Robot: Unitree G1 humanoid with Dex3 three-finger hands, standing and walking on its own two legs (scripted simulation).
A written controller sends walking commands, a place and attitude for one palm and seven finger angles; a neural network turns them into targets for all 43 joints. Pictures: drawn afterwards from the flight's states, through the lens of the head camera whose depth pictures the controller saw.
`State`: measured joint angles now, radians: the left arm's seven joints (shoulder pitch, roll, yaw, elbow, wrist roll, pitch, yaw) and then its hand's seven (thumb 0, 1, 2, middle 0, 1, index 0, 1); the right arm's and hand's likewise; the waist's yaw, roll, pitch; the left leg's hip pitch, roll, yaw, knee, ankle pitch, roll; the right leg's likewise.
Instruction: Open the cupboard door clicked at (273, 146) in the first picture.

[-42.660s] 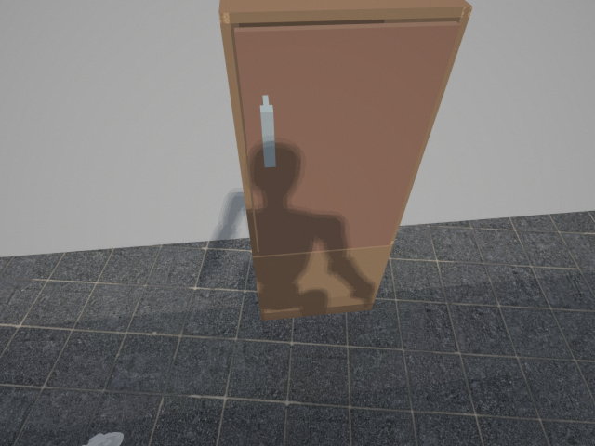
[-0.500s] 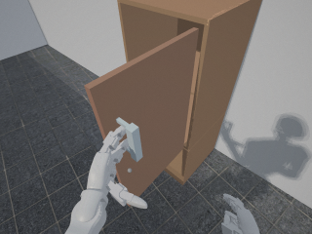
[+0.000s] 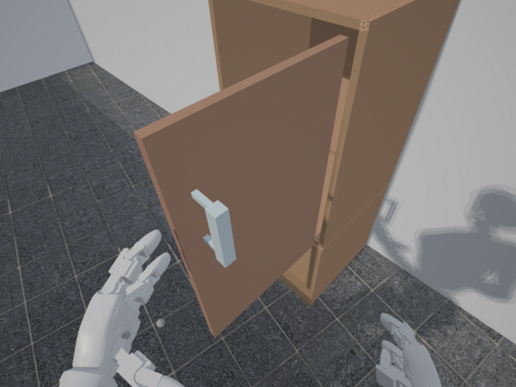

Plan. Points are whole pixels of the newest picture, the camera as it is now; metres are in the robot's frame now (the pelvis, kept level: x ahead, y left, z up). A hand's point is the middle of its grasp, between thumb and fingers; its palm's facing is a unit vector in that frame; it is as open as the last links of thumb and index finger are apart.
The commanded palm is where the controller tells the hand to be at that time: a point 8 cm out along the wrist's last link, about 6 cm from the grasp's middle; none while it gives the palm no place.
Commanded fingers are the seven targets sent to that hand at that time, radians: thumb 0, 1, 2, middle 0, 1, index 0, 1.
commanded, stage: slide the hand sideways off the handle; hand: left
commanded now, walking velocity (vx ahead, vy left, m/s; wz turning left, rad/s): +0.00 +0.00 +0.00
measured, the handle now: (213, 228) +0.32 +0.09 +0.12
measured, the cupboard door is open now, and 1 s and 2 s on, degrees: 90 90 90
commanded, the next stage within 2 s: draw the hand back to the body in 0.08 s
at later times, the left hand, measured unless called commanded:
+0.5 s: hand (124, 324) +0.17 +0.17 +0.13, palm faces -0.04 -1.00 -0.05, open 16.3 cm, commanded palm +0.14 +0.23 +0.13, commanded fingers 0.00 -0.50 0.30 -0.15 -0.30 -0.15 -0.30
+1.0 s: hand (60, 301) +0.18 +0.24 +0.15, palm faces +0.27 -0.90 -0.34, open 13.7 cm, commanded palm +0.14 +0.29 +0.17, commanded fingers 0.00 0.27 0.63 -0.18 -0.30 -0.18 -0.30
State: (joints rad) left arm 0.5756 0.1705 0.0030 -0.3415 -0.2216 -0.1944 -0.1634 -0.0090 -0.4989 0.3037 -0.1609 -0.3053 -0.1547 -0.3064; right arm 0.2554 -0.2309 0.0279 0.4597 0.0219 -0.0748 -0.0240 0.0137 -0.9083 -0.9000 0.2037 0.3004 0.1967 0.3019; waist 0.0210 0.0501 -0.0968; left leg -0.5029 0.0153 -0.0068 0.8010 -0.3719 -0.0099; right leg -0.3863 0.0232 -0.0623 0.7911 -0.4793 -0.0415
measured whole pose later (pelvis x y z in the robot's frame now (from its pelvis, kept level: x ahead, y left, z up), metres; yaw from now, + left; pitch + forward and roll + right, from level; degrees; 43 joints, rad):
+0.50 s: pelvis -0.02 +0.02 +0.00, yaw +0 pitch +2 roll -2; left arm 0.53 0.22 0.06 -0.42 -0.25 -0.09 -0.16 -0.01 -0.50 0.30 -0.15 -0.30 -0.15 -0.30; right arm 0.28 -0.22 0.06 0.47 0.04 -0.14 -0.05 0.01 -0.91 -0.90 0.20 0.30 0.20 0.30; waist 0.02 0.07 -0.10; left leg -0.51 0.01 0.00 0.82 -0.36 0.02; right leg -0.38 0.02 -0.06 0.78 -0.45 -0.02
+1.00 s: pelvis +0.00 +0.03 +0.03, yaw -1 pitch -2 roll -1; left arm 0.57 0.31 0.15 -0.46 -0.07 -0.04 0.10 0.00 -0.06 0.49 -0.17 -0.30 -0.17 -0.30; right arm 0.21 -0.22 0.06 0.57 0.00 -0.12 -0.10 0.01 -0.91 -0.90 0.21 0.30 0.20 0.30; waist 0.06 0.05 -0.01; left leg -0.27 0.00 0.02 0.56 -0.27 0.03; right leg -0.14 0.01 -0.03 0.49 -0.33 0.00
